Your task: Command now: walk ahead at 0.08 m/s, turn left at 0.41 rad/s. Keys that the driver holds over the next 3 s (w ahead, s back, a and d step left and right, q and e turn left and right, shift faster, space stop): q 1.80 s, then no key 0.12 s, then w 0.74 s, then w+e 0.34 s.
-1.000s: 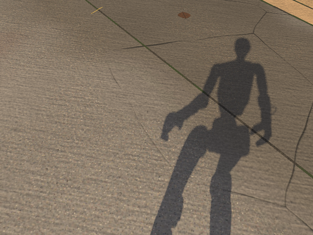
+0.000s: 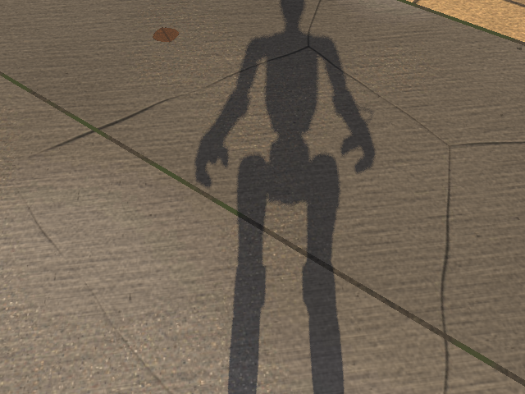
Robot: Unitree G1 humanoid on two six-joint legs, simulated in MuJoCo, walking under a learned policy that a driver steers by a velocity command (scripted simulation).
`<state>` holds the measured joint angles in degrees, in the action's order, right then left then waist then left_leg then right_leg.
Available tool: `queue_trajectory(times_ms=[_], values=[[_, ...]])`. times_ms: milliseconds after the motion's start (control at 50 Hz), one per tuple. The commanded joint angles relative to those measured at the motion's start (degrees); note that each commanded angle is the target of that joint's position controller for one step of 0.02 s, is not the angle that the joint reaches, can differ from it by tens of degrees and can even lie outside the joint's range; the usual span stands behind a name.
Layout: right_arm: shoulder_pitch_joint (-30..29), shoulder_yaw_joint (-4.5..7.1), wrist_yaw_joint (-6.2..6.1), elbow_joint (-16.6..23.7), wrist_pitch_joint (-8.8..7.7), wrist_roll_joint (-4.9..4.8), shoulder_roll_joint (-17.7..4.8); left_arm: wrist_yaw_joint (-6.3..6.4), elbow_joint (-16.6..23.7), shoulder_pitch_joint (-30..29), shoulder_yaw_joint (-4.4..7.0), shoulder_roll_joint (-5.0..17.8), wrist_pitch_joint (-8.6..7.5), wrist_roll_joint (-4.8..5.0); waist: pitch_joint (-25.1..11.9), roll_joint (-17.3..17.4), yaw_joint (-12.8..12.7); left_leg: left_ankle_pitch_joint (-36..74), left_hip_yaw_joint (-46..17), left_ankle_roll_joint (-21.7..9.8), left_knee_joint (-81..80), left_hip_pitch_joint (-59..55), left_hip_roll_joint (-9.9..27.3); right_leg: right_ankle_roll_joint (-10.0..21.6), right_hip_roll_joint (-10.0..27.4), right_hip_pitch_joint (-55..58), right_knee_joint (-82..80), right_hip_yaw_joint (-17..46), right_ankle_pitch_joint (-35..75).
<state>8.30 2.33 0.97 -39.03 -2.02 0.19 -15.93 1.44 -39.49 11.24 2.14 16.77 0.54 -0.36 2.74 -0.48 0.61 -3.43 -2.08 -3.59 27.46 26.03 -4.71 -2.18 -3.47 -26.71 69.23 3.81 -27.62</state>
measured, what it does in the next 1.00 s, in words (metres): steps on the spot, turning left: right foot, then left foot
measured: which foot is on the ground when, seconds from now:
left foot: down 0.00-0.24, up 0.26-0.66, down 0.68-1.00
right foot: up 0.00-0.22, down 0.24-0.68, up 0.70-1.00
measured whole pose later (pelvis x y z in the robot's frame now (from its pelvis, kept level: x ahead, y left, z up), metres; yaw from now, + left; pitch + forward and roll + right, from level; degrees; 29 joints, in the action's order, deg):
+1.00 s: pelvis +0.02 -0.03 +0.01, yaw +36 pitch +3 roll -2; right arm 10.2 4.1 -1.6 -34.4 2.5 -0.4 -17.3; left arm 1.7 -40.6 7.1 4.7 16.9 0.4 -0.2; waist 1.7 -0.5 0.6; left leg -12.4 -8.3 -2.4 28.4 18.0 -4.2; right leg -5.0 -0.9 -27.4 47.4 4.6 -20.1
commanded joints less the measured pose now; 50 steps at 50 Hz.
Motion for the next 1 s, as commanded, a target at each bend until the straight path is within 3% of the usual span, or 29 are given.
queue_trajectory(times_ms=[20, 60, 100, 180, 220, 240, 260, 280, 300, 320, 340, 360, 420, 500, 600, 640, 660, 680, 700, 720, 740, 760, 780, 800, 840, 920, 1000], values=[[-1.6, 2.62, -1.00, 5.2, 1.30, 0.41, -8.4, 0.76, 3.4, 3.8, 1.34, 3.9, 0.49, -0.04, -7.1, 6.3, -2.3, -1.6, -18.7, -9.4, -11.7, -6.7, 12.2, -1.1, 2.1, -2.0, -11.1, 0.1, 1.3], [-0.7, 3.45, -1.51, 5.4, 1.81, 0.38, -9.7, 1.05, 2.6, 4.4, 1.19, 3.3, 0.13, -0.24, -9.9, 7.8, -1.9, 0.5, -18.3, -9.7, -10.8, -6.8, 11.7, -1.8, 1.4, 1.3, -16.9, 0.0, 3.0], [-0.4, 4.04, -1.96, 5.7, 2.33, -0.28, -10.5, 0.98, 2.3, 3.4, 1.33, 3.7, -0.04, -0.14, -11.6, 8.1, -1.1, -3.7, -19.5, -9.2, -10.5, -6.9, 11.7, -1.9, 1.3, 3.4, -21.3, 0.6, 7.3], [-0.3, 4.41, -2.40, 6.3, 3.59, -0.66, -10.3, 0.36, 2.8, 1.1, 1.87, 4.3, -0.83, 0.27, -10.7, 9.7, -0.2, -12.6, -23.6, -7.2, -9.9, -7.0, 11.4, -0.9, 0.8, 5.6, -29.8, 0.9, 9.8], [-0.8, 4.40, -2.65, 6.5, 4.30, -1.10, -9.9, -0.11, 2.0, 2.9, 2.33, 4.2, -1.58, 0.45, -9.9, 9.9, -1.7, -15.0, -23.9, -5.2, -7.9, -5.3, 9.7, 0.8, 0.5, 11.1, -39.8, -0.4, 14.5], [0.6, 4.14, -2.73, 6.3, 4.47, -1.27, -8.8, -0.07, 1.8, 4.1, 3.00, 5.7, -1.80, 0.19, -9.5, 8.5, -2.0, -18.4, -22.5, -3.0, -5.2, -2.2, 7.5, 2.5, 3.8, 15.8, -44.7, 1.4, 15.5], [1.3, 3.46, -2.60, 7.0, 4.37, -1.11, -6.1, 0.32, 2.2, 5.2, 4.21, 10.7, -1.62, -1.29, -9.2, -1.7, -1.5, -25.7, -15.7, 0.5, 5.8, 5.7, 2.4, 7.8, 16.2, 20.4, -50.0, 13.5, 11.8], [0.5, 3.82, -2.37, 8.6, 3.52, -1.20, -6.5, 0.25, 2.4, 2.8, 4.80, 12.7, -1.27, -3.14, -6.5, -16.6, -0.5, -30.6, -5.0, 3.2, 21.0, 11.8, -4.0, 15.4, 25.1, 15.4, -55.0, 26.6, 17.2], [2.4, 4.93, -2.21, 7.4, 2.99, -0.40, -10.1, 0.54, 4.3, -0.5, 3.84, 9.5, -1.65, -3.33, -6.5, -12.8, 0.2, -28.8, -7.1, 4.9, 32.1, 11.1, -0.2, 17.2, 25.9, 14.0, -54.0, 25.6, 21.0], [4.4, 5.52, -2.14, 5.4, 3.33, -0.89, -10.9, 0.93, 5.0, -3.7, 3.15, 6.7, -1.75, -2.33, -6.1, -8.4, 1.5, -25.4, -6.5, 5.7, 36.6, 10.9, 0.2, 14.8, 22.4, 13.9, -52.2, 19.0, 23.3], [5.9, 5.43, -2.49, 4.0, 4.03, -0.88, -9.8, 1.11, 5.4, -5.4, 2.83, 5.6, -1.74, -1.24, -5.8, -6.1, 1.9, -22.5, -5.5, 6.7, 39.7, 11.4, 0.6, 12.5, 19.1, 15.2, -50.8, 14.0, 24.8], [6.3, 5.18, -2.63, 3.7, 4.58, -0.77, -8.8, 1.24, 5.4, -5.5, 2.59, 5.1, -1.70, -0.55, -5.3, -5.8, 1.3, -20.6, -5.0, 7.7, 42.9, 12.6, 1.1, 12.2, 18.3, 16.3, -50.1, 11.2, 27.9], [2.4, 4.05, -2.33, 5.8, 5.01, -1.62, -6.1, 1.72, 4.6, -2.5, 2.60, 5.3, -0.83, -0.83, -4.8, -7.4, -1.3, -17.4, -1.3, 9.7, 39.5, 13.4, 2.7, 13.3, 16.5, 19.6, -50.2, 5.0, 32.6], [-1.2, 3.00, -1.44, 8.3, 4.96, -1.44, -4.5, 1.84, 3.6, -0.2, 3.84, 8.0, 0.06, -0.68, -6.7, -9.5, -3.6, -19.3, 0.9, 10.1, 27.8, 8.7, 5.7, 14.8, 19.2, 23.4, -49.5, 3.0, 34.2], [-0.5, 3.29, -0.29, 9.1, 5.46, -1.45, -5.7, 0.77, 2.9, -1.3, 4.91, 10.2, 0.10, 0.48, -7.4, -10.7, -3.2, -19.2, 4.9, 7.1, 14.6, -1.4, 5.5, 14.7, 21.6, 21.1, -48.0, 0.3, 37.1], [2.2, 3.60, 0.17, 8.3, 5.64, -1.46, -5.4, 0.64, 2.5, -2.7, 5.08, 10.3, 0.05, 1.56, -7.6, -10.0, -1.0, -12.8, 6.4, 4.4, 4.1, -7.1, 4.6, 12.5, 21.2, 19.9, -44.6, -1.6, 36.6], [4.4, 4.05, 0.04, 7.5, 5.65, -1.33, -6.0, 0.61, 1.7, -1.8, 4.89, 9.3, -0.05, 1.97, -8.0, -8.6, -0.1, -7.8, 6.5, 2.5, -2.2, -12.5, 3.3, 9.8, 19.8, 17.3, -41.2, -3.9, 33.3], [6.5, 5.02, -0.50, 7.2, 5.57, -1.26, -8.7, 0.34, 0.6, 0.9, 4.43, 7.1, -0.27, 1.29, -8.7, -1.9, 0.0, 1.7, 0.2, 0.0, -6.0, -21.3, 6.2, 5.1, 16.9, 9.8, -33.3, -8.3, 24.3], [7.7, 6.56, -1.59, 8.4, 5.29, -0.81, -16.1, -0.18, 3.4, 0.0, 2.65, 2.3, -0.47, -2.31, -9.1, 18.6, -1.5, 26.2, -21.5, -7.6, -4.6, -31.3, 22.5, -1.3, 9.0, -9.0, -14.6, -13.2, -6.5], [8.2, 6.06, -0.98, 9.2, 4.02, 1.44, -15.2, 0.44, 5.3, -6.5, 3.40, 5.1, -0.80, -1.60, -11.0, 16.2, 3.5, 24.9, -28.0, -17.4, -6.6, -25.7, 27.7, -2.5, 4.5, -13.9, -4.6, -3.7, -12.2], [6.4, 5.36, -0.75, 8.8, 2.98, 1.75, -13.3, 0.75, 5.0, -7.7, 4.16, 7.3, -0.57, -0.17, -8.9, 10.5, 2.8, 20.1, -22.9, -15.9, -7.5, -23.5, 24.4, -2.1, 5.6, -14.1, -0.4, -1.0, -8.2], [3.1, 5.03, -1.12, 8.6, 2.48, 0.73, -11.9, 1.01, 4.3, -6.8, 4.44, 7.3, -0.32, 0.15, -7.3, 8.5, 0.8, 15.6, -18.9, -12.5, -7.3, -21.8, 20.7, -1.7, 6.1, -14.4, -1.0, 0.0, -2.8], [0.7, 4.50, -1.52, 8.9, 2.59, -0.45, -10.2, 1.46, 3.2, -5.8, 4.61, 7.1, -0.08, -0.24, -6.9, 7.0, -0.2, 12.8, -16.9, -10.1, -7.1, -20.9, 18.4, -2.0, 6.4, -14.1, -2.3, 0.3, 0.8], [-1.1, 4.14, -1.85, 9.2, 2.82, -0.94, -9.8, 1.63, 2.9, -4.7, 4.75, 7.2, -0.01, -0.68, -6.8, 7.5, -1.2, 14.0, -15.7, -9.4, -7.0, -18.6, 17.0, -2.5, 5.8, -12.2, -2.5, 0.1, 3.9], [-1.0, 3.83, -2.37, 9.2, 3.17, -0.37, -9.4, 1.22, 2.5, -3.3, 4.52, 6.1, -0.36, -0.36, -8.4, 7.9, -1.8, 14.1, -14.8, -9.4, -6.9, -17.4, 15.5, -3.1, 4.4, -9.2, -4.1, -0.4, 7.2], [0.6, 4.38, -3.02, 8.6, 3.47, -0.60, -10.6, 0.78, 3.0, -5.7, 3.55, 4.1, -0.76, -0.04, -8.4, 8.5, -0.2, 6.7, -17.4, -9.2, -6.3, -17.7, 14.4, -3.4, 3.2, -6.1, -17.4, 0.3, 8.8], [0.2, 4.81, -2.62, 8.8, 3.96, -0.57, -11.7, -0.10, 3.3, -6.2, 3.61, 4.8, -1.37, 0.48, -7.5, 10.0, 0.5, 2.1, -22.7, -9.6, -5.8, -14.2, 14.2, -2.5, 1.5, 0.1, -26.0, 0.8, 6.6]])
Next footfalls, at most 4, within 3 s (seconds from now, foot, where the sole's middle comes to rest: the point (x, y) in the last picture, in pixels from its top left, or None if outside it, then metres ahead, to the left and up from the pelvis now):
0.24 right None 0.13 -0.15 -0.76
0.68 left None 0.02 0.08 -0.76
1.12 right None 0.15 -0.10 -0.76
1.54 left None -0.06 0.06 -0.76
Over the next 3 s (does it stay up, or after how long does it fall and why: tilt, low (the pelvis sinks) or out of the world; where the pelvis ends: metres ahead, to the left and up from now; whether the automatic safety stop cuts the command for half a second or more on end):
stays up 0.15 0.40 -0.01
